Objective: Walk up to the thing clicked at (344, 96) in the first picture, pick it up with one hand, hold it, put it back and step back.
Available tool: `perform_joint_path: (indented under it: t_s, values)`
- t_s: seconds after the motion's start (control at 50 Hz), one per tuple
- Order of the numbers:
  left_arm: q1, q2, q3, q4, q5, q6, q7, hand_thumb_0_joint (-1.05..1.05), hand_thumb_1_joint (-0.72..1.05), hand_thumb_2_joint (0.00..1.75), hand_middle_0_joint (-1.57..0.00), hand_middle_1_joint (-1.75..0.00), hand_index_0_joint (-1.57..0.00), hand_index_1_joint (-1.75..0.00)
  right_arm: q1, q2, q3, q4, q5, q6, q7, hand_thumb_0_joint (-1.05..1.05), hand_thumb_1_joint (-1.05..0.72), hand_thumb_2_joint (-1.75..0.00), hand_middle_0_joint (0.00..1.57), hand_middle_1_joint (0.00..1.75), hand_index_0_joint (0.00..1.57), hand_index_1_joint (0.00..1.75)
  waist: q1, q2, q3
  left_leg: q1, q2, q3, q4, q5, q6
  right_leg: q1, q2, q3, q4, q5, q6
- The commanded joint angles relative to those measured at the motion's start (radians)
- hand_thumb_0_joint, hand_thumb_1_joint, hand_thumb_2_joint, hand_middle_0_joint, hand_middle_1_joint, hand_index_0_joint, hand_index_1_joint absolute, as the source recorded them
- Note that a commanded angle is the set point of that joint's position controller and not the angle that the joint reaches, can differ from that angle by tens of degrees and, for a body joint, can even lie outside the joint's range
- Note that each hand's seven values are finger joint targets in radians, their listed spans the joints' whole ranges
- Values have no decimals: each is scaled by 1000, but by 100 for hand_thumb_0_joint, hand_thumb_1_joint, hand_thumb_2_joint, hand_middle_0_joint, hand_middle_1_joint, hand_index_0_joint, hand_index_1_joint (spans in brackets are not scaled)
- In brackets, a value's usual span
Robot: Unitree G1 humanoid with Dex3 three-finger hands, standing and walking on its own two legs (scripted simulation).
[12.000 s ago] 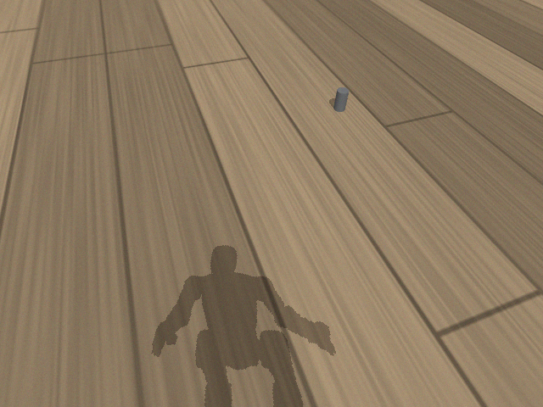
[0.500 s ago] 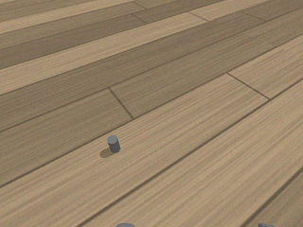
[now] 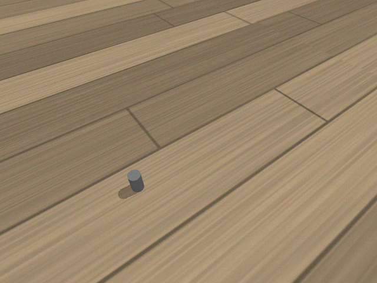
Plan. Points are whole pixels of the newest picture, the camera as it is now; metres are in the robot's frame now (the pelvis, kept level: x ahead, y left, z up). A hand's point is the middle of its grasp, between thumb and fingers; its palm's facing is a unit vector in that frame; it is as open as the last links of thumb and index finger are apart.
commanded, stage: walk up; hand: left
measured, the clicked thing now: (136, 181) +0.77 +0.32 -0.70
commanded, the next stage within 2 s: stand in 0.58 s
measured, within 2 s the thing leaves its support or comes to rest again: neither
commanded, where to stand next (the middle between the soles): +0.36 +0.01 m, yaw +3 degrees
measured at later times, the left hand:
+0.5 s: hand out of the picture +0.14 +0.27 -0.14, palm faces +0.04 -0.94 -0.33, open 7.4 cm
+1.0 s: hand out of the picture +0.06 +0.27 -0.14, palm faces -0.02 -0.94 -0.34, open 7.4 cm
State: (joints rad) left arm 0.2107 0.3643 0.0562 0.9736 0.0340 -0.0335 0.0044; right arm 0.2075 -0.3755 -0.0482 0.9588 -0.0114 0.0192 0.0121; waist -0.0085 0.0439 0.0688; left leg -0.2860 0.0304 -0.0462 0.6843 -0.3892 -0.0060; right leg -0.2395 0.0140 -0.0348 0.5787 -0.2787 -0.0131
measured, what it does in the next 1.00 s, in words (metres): stands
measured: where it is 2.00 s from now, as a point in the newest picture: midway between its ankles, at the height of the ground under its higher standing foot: outside the picture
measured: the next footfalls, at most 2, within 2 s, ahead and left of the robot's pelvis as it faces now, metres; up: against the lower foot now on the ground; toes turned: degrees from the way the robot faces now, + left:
left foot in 1.88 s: +0.18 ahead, +0.19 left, +0.00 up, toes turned +4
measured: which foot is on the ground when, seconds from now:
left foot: down 0.00-1.00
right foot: down 0.00-1.00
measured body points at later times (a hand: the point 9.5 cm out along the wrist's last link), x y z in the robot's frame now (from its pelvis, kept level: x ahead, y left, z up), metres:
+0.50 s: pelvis +0.02 +0.02 +0.01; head +0.03 +0.03 +0.46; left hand +0.14 +0.32 -0.11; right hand +0.13 -0.28 -0.11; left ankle +0.02 +0.14 -0.73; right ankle +0.02 -0.12 -0.73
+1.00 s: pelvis +0.00 +0.01 +0.02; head +0.01 +0.01 +0.47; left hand +0.06 +0.32 -0.11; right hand +0.09 -0.28 -0.11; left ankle +0.02 +0.14 -0.73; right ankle +0.02 -0.12 -0.73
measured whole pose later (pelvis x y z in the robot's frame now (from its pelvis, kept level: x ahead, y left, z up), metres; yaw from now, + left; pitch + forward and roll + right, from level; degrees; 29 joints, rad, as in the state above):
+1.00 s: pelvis +0.00 +0.01 +0.02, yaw +0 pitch -3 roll +0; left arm 0.12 0.35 0.00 1.15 0.02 -0.01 -0.01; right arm 0.09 -0.34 -0.01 1.13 -0.01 -0.01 0.02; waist 0.01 0.00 0.06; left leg -0.12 0.00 -0.03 0.32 -0.15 -0.01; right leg -0.11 -0.03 -0.02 0.32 -0.15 0.02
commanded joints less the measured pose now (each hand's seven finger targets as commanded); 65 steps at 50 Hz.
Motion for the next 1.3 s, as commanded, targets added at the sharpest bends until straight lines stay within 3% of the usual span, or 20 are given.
perform_joint_path:
  t_s: [0.0, 0.04, 0.08, 0.1, 0.12, 0.14, 0.16, 0.24, 0.4, 0.54, 0.56, 0.68, 0.74, 0.78, 0.84, 0.94, 1.02, 1.04, 1.16, 1.28]
  values:
    - [-169, 280, 63, -110, 0, -25, 14, 0, 90, 90, -20, -30, -20, -30, 24, -178, -38, -35, 9, -27, -14, 0, -90, -90, 20, 30, 20, 30, -21, -154, 31, 6, 7, -43, 52, -126, 11, -131, -330, 384, -289, -139, -195]
    - [-155, 232, 48, -90, -11, -26, 15, 0, 90, 90, -20, -30, -20, -30, 16, -158, -30, -11, 8, -42, -14, 0, -90, -90, 20, 30, 20, 30, -16, -175, -16, 24, -6, -17, -101, 34, 22, -39, -247, 241, -227, 66, -123]
    - [-156, 219, 42, -78, -21, -22, 10, 0, 90, 90, -20, -30, -20, -30, 23, -165, -27, 5, -2, -53, -18, 0, -90, -90, 20, 30, 20, 30, -14, -153, -82, 124, 21, -35, -233, 294, 24, 5, -198, 170, -138, 272, -74]
    - [-132, 212, 42, -70, -28, -19, 9, 0, 90, 90, -20, -30, -20, -30, 12, -177, -29, 5, -4, -57, -21, 0, -90, -90, 20, 30, 20, 30, 3, -131, -125, 157, 49, -64, -231, 439, 42, 39, -162, 131, -81, 366, -49]
    - [-108, 200, 40, -65, -35, -15, 9, 0, 90, 90, -20, -30, -20, -30, 4, -186, -29, 3, -8, -61, -25, 0, -90, -90, 20, 30, 20, 30, 19, -116, -154, 171, 91, -100, -235, 528, 60, 53, -140, 114, -59, 365, -29]
    - [-101, 196, 41, -58, -39, -10, 8, 0, 90, 90, -20, -30, -20, -30, -43, -206, -30, -2, -3, -64, -25, 0, -90, -90, 20, 30, 20, 30, 40, -88, -160, 122, 113, -127, -228, 499, 78, 88, -111, 95, -91, 254, -16]
    - [-123, 206, 45, -45, -37, -9, 10, 0, 90, 90, -20, -30, -20, -30, -78, -215, -30, 1, 1, -64, -21, 0, -90, -90, 20, 30, 20, 30, 40, -57, -143, 77, 105, -117, -219, 502, 76, 135, -113, 82, -106, 228, -15]
    - [-153, 204, 40, -28, -37, -6, 13, 0, 90, 90, -20, -30, -20, -30, -71, -194, -20, 27, 2, -62, -29, 0, -90, -90, 20, 30, 20, 30, 24, -11, -153, 97, 85, -68, -232, 606, 57, 175, -130, 79, -89, 353, -29]
    - [-188, 188, 27, 27, -35, 3, 9, 0, 90, 90, -20, -30, -20, -30, -162, -177, -17, 47, 0, -57, -28, 0, -90, -90, 20, 30, 20, 30, 29, 13, -119, 94, 97, -91, -312, 441, 53, 177, -125, 66, -167, 243, -18]
    - [-210, 189, 25, 52, -28, 2, 2, 0, 90, 90, -20, -30, -20, -30, -186, -168, -12, 68, -4, -55, -23, 0, -90, -90, 20, 30, 20, 30, 23, -14, -105, 96, 83, -82, -345, 377, 37, 190, -133, 74, -222, 210, -10]
    - [-194, 171, 4, 70, -28, 2, 0, 0, 90, 90, -20, -30, -20, -30, -194, -177, -9, 63, 0, -59, -22, 0, -90, -90, 20, 30, 20, 30, 17, -4, -101, 149, 91, -86, -376, 401, 29, 162, -142, 97, -246, 231, -9]
    - [-194, 193, -3, 87, -27, -9, 1, 0, 90, 90, -20, -30, -20, -30, -187, -179, -8, 78, 4, -59, -17, 0, -90, -90, 20, 30, 20, 30, 4, -31, -134, 217, 94, -71, -377, 459, 27, 181, -150, 94, -276, 300, -1]
    - [-191, 194, -8, 98, -27, -7, 2, 0, 90, 90, -20, -30, -20, -30, -199, -179, -6, 87, 4, -55, -15, 0, -90, -90, 20, 30, 20, 30, 7, -34, -101, 193, 93, -76, -406, 368, 24, 165, -147, 98, -299, 213, 0]
    - [-183, 191, -11, 101, -24, -9, 1, 0, 90, 90, -20, -30, -20, -30, -202, -179, -5, 88, 4, -53, -14, 0, -90, -90, 20, 30, 20, 30, 9, -42, -98, 185, 90, -72, -410, 354, 25, 162, -148, 97, -307, 210, 3]
    - [-162, 192, -17, 115, -22, -7, 2, 0, 90, 90, -20, -30, -20, -30, -195, -172, -1, 97, 3, -48, -9, 0, -90, -90, 20, 30, 20, 30, 9, -50, -58, 168, 85, -75, -429, 244, 23, 121, -143, 104, -332, 92, 5]
    - [-151, 197, -18, 113, -22, -7, -2, 0, 90, 90, -20, -30, -20, -30, -177, -181, -1, 109, -1, -50, -7, 0, -90, -90, 20, 30, 20, 30, 9, -24, -58, 146, 81, -75, -439, 194, 22, 115, -146, 115, -334, 60, 1]
    - [-140, 205, -18, 110, -22, -8, -3, 0, 90, 90, -20, -30, -20, -30, -163, -182, 1, 115, -1, -51, -7, 0, -90, -90, 20, 30, 20, 30, 11, -33, -74, 144, 84, -74, -435, 209, 23, 122, -150, 122, -328, 82, -2]
    - [-132, 207, -18, 114, -24, -5, -3, 0, 90, 90, -20, -30, -20, -30, -154, -178, 4, 119, 0, -51, -7, 0, -90, -90, 20, 30, 20, 30, 12, -33, -49, 130, 81, -81, -450, 165, 20, 104, -143, 117, -328, 42, -2]
    - [-122, 201, -22, 108, -23, -4, -4, 0, 90, 90, -20, -30, -20, -30, -144, -187, 4, 122, 0, -50, -8, 0, -90, -90, 20, 30, 20, 30, 15, -41, -54, 126, 82, -82, -441, 175, 22, 100, -142, 120, -323, 30, -3]
    - [-130, 209, -22, 97, -26, -7, -3, 0, 90, 90, -20, -30, -20, -30, -131, -191, 7, 125, 0, -53, -11, 0, -90, -90, 20, 30, 20, 30, 10, -42, -104, 161, 91, -69, -413, 291, 23, 134, -151, 125, -300, 163, -9]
